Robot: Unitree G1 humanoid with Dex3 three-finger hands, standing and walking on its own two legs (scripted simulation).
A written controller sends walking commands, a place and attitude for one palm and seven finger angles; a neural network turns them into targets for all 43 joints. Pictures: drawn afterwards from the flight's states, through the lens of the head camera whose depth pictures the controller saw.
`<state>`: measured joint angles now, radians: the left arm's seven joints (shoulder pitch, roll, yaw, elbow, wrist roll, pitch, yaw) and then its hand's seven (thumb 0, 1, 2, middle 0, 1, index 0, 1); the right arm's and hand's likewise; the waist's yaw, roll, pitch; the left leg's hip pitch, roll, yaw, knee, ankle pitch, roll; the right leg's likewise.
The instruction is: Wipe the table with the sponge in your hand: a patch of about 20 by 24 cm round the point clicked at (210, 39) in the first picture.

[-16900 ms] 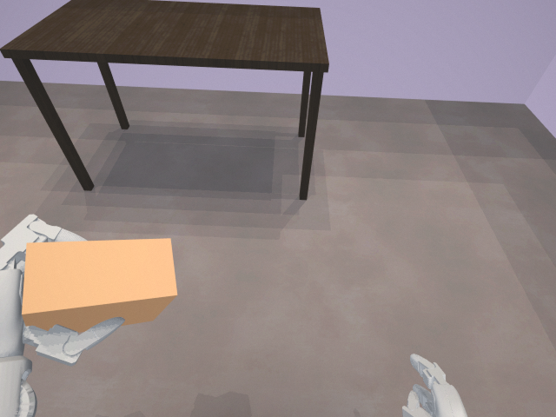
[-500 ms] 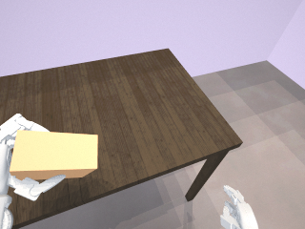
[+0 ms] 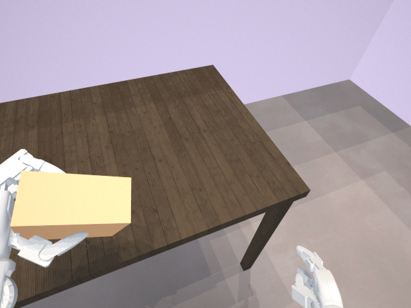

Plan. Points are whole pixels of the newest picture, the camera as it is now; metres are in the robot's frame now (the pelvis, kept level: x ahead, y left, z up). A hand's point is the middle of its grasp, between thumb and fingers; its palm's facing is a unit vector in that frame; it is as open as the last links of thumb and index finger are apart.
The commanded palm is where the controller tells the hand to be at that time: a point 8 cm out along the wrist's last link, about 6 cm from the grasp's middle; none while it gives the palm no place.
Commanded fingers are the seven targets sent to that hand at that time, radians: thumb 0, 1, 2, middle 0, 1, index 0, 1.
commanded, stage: shuffle to correct the standing spot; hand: left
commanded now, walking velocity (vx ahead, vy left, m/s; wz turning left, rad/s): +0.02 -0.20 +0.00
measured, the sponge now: (91, 209) +0.23 +0.19 +0.13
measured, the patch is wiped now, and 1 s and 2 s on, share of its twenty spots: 0.00 0.00 0.00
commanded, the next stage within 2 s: come to a stop and stand still in 0.32 s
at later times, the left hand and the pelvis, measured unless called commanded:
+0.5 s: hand (89, 208) +0.22 +0.19 +0.15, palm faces +0.29 -0.87 -0.40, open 10.7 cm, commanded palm +0.17 +0.23 +0.17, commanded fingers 0.00 0.10 1.30 -1.20 -1.60 -1.20 -1.60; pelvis +0.01 -0.05 -0.01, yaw +0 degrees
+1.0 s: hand (54, 217) +0.21 +0.23 +0.15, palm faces +0.35 -0.86 -0.38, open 10.7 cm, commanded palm +0.15 +0.27 +0.17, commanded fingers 0.00 0.10 1.30 -1.20 -1.60 -1.20 -1.60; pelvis +0.00 -0.01 +0.00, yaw +2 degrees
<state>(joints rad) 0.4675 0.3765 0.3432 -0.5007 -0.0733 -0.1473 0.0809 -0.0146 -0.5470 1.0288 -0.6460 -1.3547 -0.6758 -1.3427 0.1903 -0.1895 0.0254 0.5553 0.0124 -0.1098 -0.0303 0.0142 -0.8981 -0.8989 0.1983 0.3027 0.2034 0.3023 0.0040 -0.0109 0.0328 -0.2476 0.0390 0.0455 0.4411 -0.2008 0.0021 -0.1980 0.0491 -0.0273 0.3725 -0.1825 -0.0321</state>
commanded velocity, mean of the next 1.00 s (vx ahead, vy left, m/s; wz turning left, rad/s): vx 0.01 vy -0.07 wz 0.00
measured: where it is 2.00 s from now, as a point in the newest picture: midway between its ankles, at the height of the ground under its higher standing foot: outside the picture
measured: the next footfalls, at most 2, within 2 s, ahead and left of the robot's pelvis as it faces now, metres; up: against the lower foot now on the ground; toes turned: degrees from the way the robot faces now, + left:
none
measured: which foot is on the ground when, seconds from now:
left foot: down 0.00-1.00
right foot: down 0.00-1.00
